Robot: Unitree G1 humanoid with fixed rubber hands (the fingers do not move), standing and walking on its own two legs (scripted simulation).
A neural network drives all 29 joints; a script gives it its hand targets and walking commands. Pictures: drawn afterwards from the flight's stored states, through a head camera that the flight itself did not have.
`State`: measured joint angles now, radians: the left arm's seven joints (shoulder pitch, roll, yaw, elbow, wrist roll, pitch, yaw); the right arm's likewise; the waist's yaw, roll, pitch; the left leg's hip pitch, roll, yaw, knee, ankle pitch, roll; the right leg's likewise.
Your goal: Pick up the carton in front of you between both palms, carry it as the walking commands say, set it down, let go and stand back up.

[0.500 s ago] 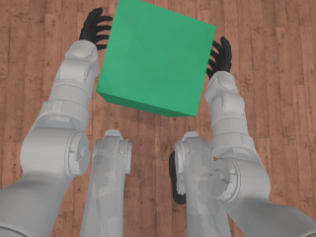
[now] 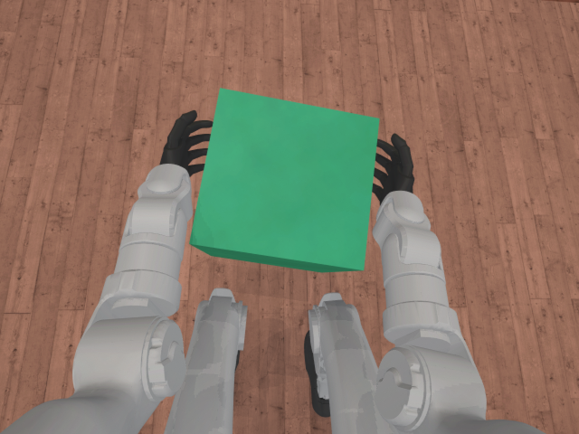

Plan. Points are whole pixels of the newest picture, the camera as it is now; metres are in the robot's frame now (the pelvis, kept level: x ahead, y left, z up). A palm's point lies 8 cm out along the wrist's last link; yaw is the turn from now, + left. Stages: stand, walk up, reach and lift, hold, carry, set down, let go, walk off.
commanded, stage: reach and lift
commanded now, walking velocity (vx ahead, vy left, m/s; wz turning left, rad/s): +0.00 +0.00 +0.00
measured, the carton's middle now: (280, 198) +0.43 +0.01 -0.13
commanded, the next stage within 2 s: hold in 1.94 s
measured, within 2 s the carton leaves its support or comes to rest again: neither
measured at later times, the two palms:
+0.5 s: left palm (134, 145) +0.40 +0.15 +0.11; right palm (469, 167) +0.39 -0.14 +0.12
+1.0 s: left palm (32, 86) +0.36 +0.15 +0.25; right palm out of the picture +0.37 -0.15 +0.25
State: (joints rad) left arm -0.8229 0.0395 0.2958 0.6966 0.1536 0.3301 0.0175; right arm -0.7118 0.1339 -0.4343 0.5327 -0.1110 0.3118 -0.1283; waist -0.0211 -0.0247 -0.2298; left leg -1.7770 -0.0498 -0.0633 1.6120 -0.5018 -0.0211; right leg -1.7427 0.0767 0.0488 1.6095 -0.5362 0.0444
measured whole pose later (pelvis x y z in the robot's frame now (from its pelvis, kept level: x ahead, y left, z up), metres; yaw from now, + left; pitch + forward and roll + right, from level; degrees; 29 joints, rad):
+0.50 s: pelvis +0.05 +0.00 +0.14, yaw +1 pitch +22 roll +0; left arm -0.47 -0.09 0.30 0.61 0.20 0.32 0.04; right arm -0.43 0.16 -0.37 0.55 -0.18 0.31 -0.07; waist -0.02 -0.02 -0.21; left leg -1.03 -0.04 -0.06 1.07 -0.41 -0.01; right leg -1.00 0.05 0.07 1.07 -0.44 0.02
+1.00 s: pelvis +0.07 -0.01 +0.22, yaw +1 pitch -2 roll +0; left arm -0.28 -0.16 0.27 0.41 0.28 0.59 0.03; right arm -0.30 0.16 -0.29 0.43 -0.27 0.57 -0.02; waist 0.00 -0.01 -0.07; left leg -0.22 -0.02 -0.07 0.49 -0.23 -0.01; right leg -0.21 0.03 0.08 0.50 -0.26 0.00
